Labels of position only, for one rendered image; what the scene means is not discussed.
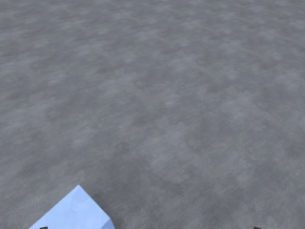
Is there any carton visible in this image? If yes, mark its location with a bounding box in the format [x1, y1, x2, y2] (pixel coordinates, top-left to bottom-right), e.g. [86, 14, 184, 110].
[30, 184, 115, 229]

